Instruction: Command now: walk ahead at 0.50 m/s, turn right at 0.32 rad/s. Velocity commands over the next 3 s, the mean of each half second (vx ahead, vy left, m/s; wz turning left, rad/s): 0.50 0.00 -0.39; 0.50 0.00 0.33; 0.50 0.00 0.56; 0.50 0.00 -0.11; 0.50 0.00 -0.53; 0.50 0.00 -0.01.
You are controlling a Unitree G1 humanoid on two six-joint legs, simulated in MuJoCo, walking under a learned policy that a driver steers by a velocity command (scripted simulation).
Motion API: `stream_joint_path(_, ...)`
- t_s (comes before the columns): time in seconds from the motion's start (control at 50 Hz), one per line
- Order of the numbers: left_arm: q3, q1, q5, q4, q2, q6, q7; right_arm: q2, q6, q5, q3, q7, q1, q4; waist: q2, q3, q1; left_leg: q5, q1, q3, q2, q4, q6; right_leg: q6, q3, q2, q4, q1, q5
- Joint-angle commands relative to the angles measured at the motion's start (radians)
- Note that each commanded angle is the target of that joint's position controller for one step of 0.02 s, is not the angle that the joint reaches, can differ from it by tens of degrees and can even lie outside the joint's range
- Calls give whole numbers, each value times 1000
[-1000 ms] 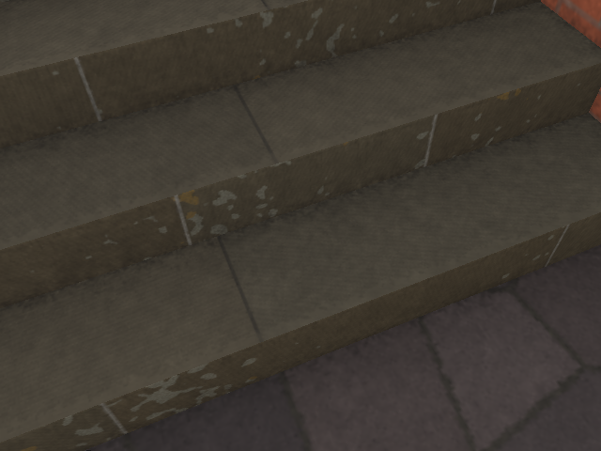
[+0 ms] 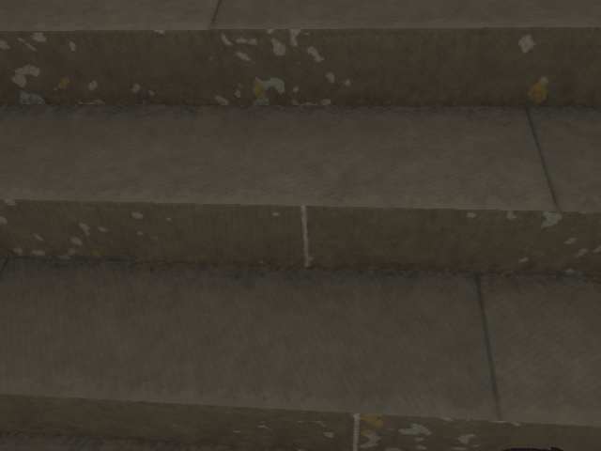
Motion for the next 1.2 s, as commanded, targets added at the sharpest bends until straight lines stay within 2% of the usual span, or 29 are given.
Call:
stream_joint_path(0.02, -3, 160, -3, 33, 43, 24, 12, 59, -22, 0, 29, 31, -61, -128, -52, 85, -27, 31, -611, 38, 59, 468, -1, -177, 455, -296, -199, 185, -117)
stream_joint_path(0.1, -24, 161, -9, 69, 27, 44, 12, 118, -16, 23, 75, 25, -110, -204, -111, 95, -47, 80, -792, 79, 110, 660, -7, -140, 406, -262, -197, 34, -144)
stream_joint_path(0.22, -4, 263, -66, 111, 72, 66, 88, 145, -47, -26, 137, -35, -438, -448, -258, -29, -7, 61, -214, 240, 114, -268, -45, -153, 342, -184, -482, -197, 285)
stream_joint_path(0.26, 7, 252, -26, 107, 131, 29, 88, 16, -51, 2, 54, -48, -179, -349, -355, -274, -140, 33, 220, 305, -38, -351, 27, -132, 258, -204, -288, -10, 1494)
stream_joint_path(0.3, 49, 71, -25, 83, 250, 24, 92, -133, -40, 23, -8, -31, 164, -244, -394, -344, -319, -113, 243, 77, 2, -649, 95, -108, 258, -280, 61, 331, 1857)
stream_joint_path(0.32, 51, -27, 0, 33, 220, 6, 82, -209, -39, 0, -30, -18, 390, -155, -184, -460, -378, -178, 523, -227, 143, -820, 176, -136, 255, -240, 370, 174, 1660)
stream_joint_path(0.34, 22, -55, -8, -59, -2, -15, 36, -294, -17, -56, -60, -30, 439, -74, 481, -508, -284, -149, 785, -948, 432, -1335, 377, -80, 254, 67, 843, -350, 411)
stream_joint_path(0.36, 26, -68, 18, -60, 6, -37, -29, -172, -6, -52, -40, -73, 355, -72, 359, -401, -262, -158, 695, -1220, 526, -1446, 426, -45, 406, 131, 1360, -571, -20)
stream_joint_path(0.38, 16, -178, -19, -135, -36, -35, -59, -67, 8, -1, -11, -86, 307, -6, 226, -120, -200, -253, 509, -1012, 504, -1413, 370, -37, 339, 82, 1579, -766, -101)
stream_joint_path(0.4, -27, -209, -35, -184, -100, -27, -69, 64, 5, -6, 22, -66, 274, 80, 55, 62, -112, -288, 314, -742, 434, -1365, 300, -69, 274, 35, 1626, -824, -104)
stream_joint_path(0.44, -51, -61, -55, -140, -130, -2, -71, 193, 1, -18, 40, -32, 206, 177, -54, 151, 25, -121, 98, -338, 307, -1313, 165, -73, 235, -11, 1618, -768, -75)
stream_joint_path(0.52, -101, -110, -44, -178, -143, -9, -56, 74, -12, -6, 10, 13, 209, 243, -65, 138, 48, 34, 69, -81, 244, -1407, 192, -13, 161, -55, 1465, -857, 111)
stream_joint_path(0.58, -98, -165, -8, -186, -94, -4, -29, 5, -32, -8, 10, -6, 221, 239, -24, 14, 41, 132, 76, -78, 248, -1441, 248, 68, 3, -141, 1342, -752, 263)
stream_joint_path(0.72, -105, -543, -31, -266, -105, -37, -41, -88, 27, 22, -34, -67, 429, 272, 140, -24, -145, 252, 444, -154, 311, -1568, 231, 125, -114, -153, 586, -529, -99)
stream_joint_path(0.76, -44, -411, -28, -230, 9, -56, -43, -109, 46, 6, -35, -60, 396, 258, 177, -104, -58, 863, 580, -131, 245, -1343, 180, 114, -109, -36, 176, -192, -53)
stream_joint_path(0.8, 17, -129, -51, -117, 109, -43, -22, -166, 44, 21, -63, -66, 298, 205, 197, -170, 58, 854, 585, -110, 199, -1008, 102, 88, 32, -124, -244, 100, 208)
stream_joint_path(0.84, 30, 125, -14, 2, 197, 3, 16, 141, -43, -42, -14, -24, 307, 142, -327, -256, 15, -92, -323, -115, 10, -291, 50, 91, 236, -457, 236, 783, 1733)
stream_joint_path(0.86, 47, 253, 28, -4, 208, 23, 24, 78, -79, 16, -36, -16, 310, 135, -332, -442, 96, -54, -424, -173, 9, 46, 28, -67, 382, -616, 113, 795, 1584)
stream_joint_path(0.9, 26, 138, 33, 35, 72, 38, 23, 157, -46, 91, 2, -18, -29, -4, -333, -154, 74, -78, -822, -38, 93, 538, 30, -139, 412, -591, -125, 621, 518)
stream_joint_path(0.94, -23, 10, 23, 91, -103, 13, 22, 182, -1, 67, 42, -1, -121, -98, -259, 84, -22, -122, -819, -74, 99, 648, 59, -57, 161, -456, -205, 312, 521)
stream_joint_path(0.98, -34, -64, 7, 139, -128, 4, 25, 201, 7, 44, 73, 17, -71, -167, -186, 138, -135, -67, -711, -83, 103, 454, 124, 42, -37, -381, -284, 103, 451)
stream_joint_path(1.02, -30, -158, 12, 129, -51, 20, 32, 139, 3, 26, 87, 26, -73, -223, -127, 98, -203, 146, -424, 37, 86, 50, 123, 62, -219, -253, -366, -178, 410)
stream_joint_path(1.04, -9, -221, -5, 99, 96, 17, 54, 112, 2, 17, 98, 27, -31, -236, -154, 12, -281, 77, -23, 168, 77, -269, 109, 7, -281, -223, -455, -383, 662)
stream_joint_path(1.08, 38, -105, -6, 82, 301, -28, 57, -37, 10, -25, 24, 22, 103, -162, -203, -250, -307, 12, 341, 275, -57, -236, 97, -98, -213, -326, -286, -149, 1693)
stream_joint_path(1.1, 68, -157, -19, 59, 377, -20, 59, -101, 27, -37, -11, 15, 247, -106, -240, -332, -352, -65, 296, 227, -67, -378, 122, -102, -184, -370, -106, 123, 1896)
stream_joint_path(1.14, 61, -158, -37, -9, 295, -24, 56, -249, 69, -36, -69, 29, 301, -62, -10, -335, -332, 60, 499, -139, -43, -891, 229, -77, -58, -336, 408, 70, 1534)
stream_joint_path(1.16, 31, -169, -3, -84, 164, -45, 9, -336, 93, -36, -92, -9, 246, -66, 478, -375, -231, -44, 659, -892, 227, -1368, 452, 25, -19, 16, 1021, -385, 129)
stream_joint_path(1.18, 35, -189, 6, -79, 132, -81, -43, -218, 78, -48, -46, -34, 230, -59, 268, -399, -209, -224, 603, -1102, 297, -1478, 439, 22, 229, 25, 1523, -523, 57)
stream_joint_path(1.2, 10, -258, -4, -149, 36, -89, -67, -138, 65, -29, -24, -25, 293, 29, 111, -199, -176, -323, 468, -996, 277, -1468, 350, -2, 212, 6, 1680, -692, 76)
Next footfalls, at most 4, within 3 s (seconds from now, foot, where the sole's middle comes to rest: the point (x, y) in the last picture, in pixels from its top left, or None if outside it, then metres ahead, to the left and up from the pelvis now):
0.30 left None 0.29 0.10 -0.60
0.82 right None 0.34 -0.27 -0.60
1.12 left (401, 339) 0.60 -0.09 -0.42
1.60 right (480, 163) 0.88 -0.24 -0.25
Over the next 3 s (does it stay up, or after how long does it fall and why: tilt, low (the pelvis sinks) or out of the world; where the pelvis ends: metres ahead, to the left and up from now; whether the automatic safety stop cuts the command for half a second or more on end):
stays up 1.44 -0.20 0.86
